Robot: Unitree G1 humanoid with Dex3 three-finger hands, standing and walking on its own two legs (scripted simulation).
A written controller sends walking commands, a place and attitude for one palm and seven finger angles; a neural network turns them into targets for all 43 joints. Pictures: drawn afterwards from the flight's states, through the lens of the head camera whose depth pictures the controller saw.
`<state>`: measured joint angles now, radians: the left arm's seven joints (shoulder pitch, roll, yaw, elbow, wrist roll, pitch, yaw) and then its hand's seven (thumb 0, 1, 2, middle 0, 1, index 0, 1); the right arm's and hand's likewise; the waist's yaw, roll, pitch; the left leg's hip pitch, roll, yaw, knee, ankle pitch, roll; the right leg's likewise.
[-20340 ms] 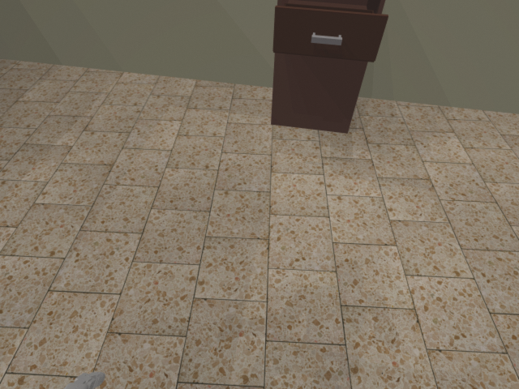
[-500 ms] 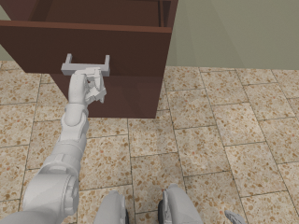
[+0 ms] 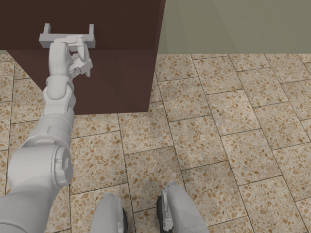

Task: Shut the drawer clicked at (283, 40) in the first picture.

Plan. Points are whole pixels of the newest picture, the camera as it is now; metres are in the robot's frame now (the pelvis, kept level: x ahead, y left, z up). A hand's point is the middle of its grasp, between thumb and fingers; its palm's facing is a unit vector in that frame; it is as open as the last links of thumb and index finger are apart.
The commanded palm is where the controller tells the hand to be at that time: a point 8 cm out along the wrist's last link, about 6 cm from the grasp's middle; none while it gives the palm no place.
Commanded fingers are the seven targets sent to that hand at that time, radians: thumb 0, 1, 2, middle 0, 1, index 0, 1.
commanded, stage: push the drawer shut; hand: left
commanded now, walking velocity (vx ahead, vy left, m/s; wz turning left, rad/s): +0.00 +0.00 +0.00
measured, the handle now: (69, 34) +0.61 +0.15 +0.05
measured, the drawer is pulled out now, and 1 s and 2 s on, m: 0.06 0.00 0.00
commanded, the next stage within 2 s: pull the fist back off the drawer in 1.02 s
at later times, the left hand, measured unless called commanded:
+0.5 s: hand (90, 41) +0.59 +0.10 +0.05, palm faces -0.04 -1.00 -0.03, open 3.2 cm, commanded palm +0.59 +0.13 +0.06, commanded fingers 0.00 0.90 0.90 -1.40 -1.60 -1.40 -1.60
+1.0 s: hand (87, 39) +0.59 +0.10 +0.05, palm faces -0.04 -1.00 -0.05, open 3.2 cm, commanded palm +0.64 +0.12 +0.06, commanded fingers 0.00 0.90 0.90 -1.40 -1.60 -1.40 -1.60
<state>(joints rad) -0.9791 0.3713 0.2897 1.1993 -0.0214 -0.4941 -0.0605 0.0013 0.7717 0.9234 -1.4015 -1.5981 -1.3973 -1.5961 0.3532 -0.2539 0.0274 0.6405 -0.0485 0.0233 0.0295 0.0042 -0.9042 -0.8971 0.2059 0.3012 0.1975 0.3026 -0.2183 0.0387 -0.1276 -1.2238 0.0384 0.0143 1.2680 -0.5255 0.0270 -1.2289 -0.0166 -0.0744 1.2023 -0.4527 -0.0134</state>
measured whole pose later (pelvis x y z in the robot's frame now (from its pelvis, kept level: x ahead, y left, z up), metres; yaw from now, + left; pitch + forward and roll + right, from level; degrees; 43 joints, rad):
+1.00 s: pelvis -0.02 +0.00 -0.02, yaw -1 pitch +33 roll -5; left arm -1.33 0.59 0.28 1.40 0.07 -0.37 -0.03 0.05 0.68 1.01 -1.40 -1.60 -1.40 -1.60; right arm 0.39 -0.25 0.09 0.65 -0.08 -0.01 0.03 0.00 -0.90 -0.90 0.21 0.30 0.20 0.30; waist -0.34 0.05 -0.11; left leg -1.41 0.05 -0.03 1.34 -0.51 0.03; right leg -1.38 -0.01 -0.12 1.23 -0.42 -0.02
